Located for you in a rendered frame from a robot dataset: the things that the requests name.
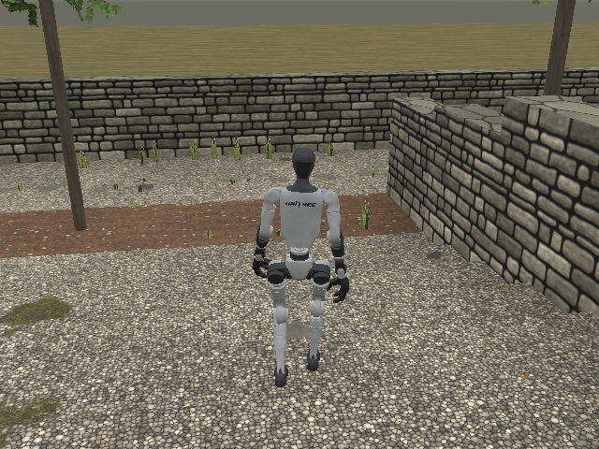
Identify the robot shin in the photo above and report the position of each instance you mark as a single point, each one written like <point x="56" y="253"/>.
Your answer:
<point x="279" y="340"/>
<point x="316" y="324"/>

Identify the robot left upper arm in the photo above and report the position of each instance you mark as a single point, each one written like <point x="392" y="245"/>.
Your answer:
<point x="268" y="209"/>

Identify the robot right upper arm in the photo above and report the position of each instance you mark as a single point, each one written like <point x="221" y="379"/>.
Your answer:
<point x="331" y="199"/>

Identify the robot left shin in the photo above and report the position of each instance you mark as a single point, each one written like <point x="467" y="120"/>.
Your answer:
<point x="279" y="340"/>

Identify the robot right hand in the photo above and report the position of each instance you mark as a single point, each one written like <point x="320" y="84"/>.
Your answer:
<point x="344" y="283"/>

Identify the robot right shin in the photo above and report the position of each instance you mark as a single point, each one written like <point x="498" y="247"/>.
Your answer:
<point x="316" y="324"/>

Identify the right robot forearm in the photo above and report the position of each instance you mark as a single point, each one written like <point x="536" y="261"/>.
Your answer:
<point x="339" y="258"/>

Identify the robot left hand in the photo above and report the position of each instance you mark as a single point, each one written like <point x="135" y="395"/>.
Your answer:
<point x="257" y="264"/>

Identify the left robot forearm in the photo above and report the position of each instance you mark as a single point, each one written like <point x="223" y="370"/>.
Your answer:
<point x="261" y="246"/>

